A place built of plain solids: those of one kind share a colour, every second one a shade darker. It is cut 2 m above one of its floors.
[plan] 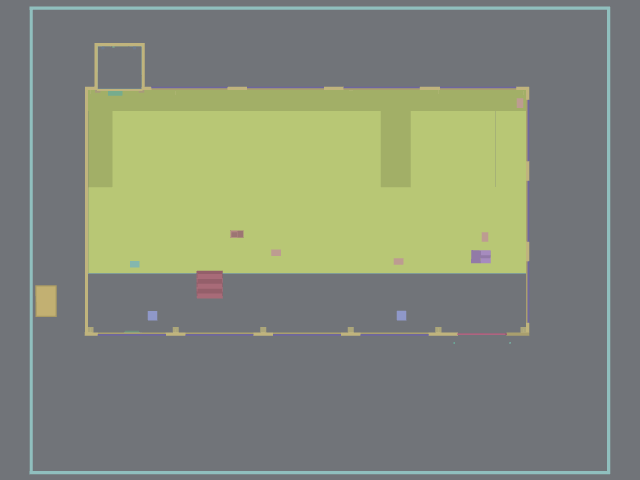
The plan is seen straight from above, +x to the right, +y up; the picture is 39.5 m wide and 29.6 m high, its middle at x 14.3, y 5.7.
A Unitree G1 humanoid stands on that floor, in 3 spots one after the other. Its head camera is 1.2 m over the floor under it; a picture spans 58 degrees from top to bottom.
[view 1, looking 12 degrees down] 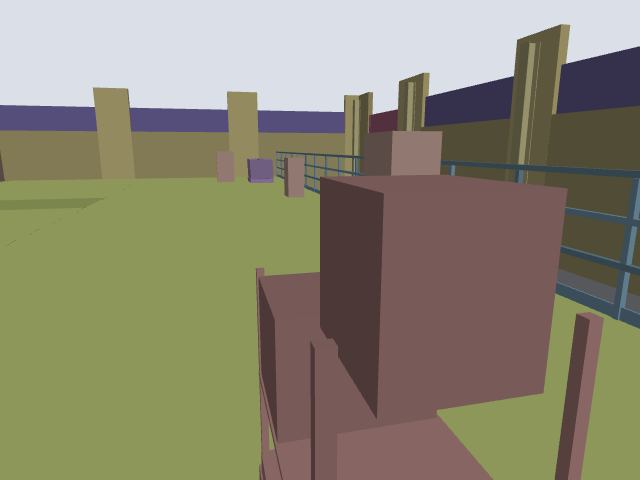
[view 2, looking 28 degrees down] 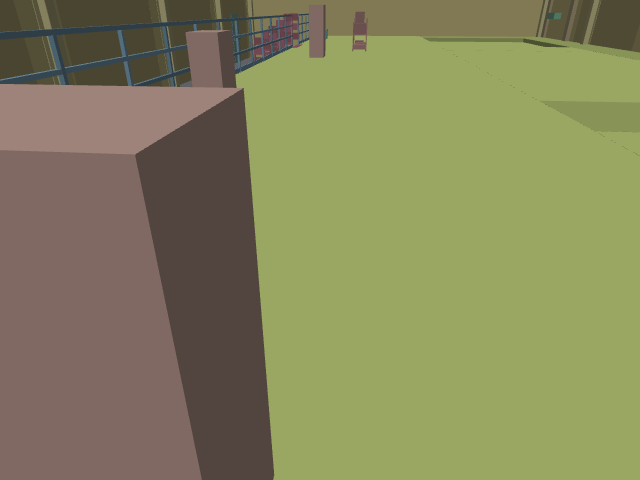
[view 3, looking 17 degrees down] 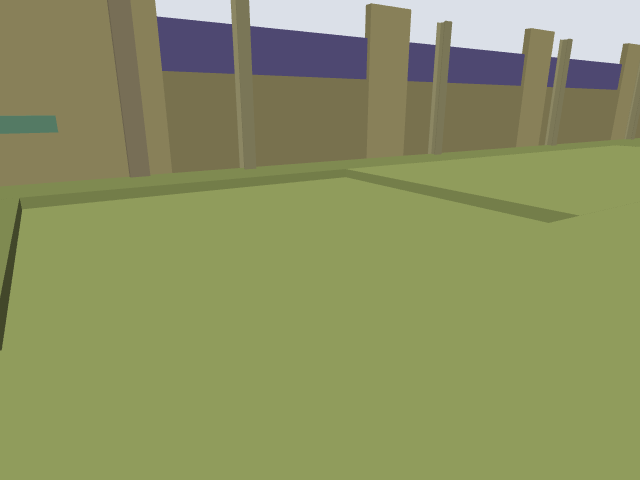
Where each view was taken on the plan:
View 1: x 8.30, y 6.40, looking -14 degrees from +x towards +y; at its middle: file_trolley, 0.94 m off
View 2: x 25.05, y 6.40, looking -174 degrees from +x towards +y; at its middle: raised_floor_bank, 2.56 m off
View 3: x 1.90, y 6.40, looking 58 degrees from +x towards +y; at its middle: raised_floor_bank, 4.67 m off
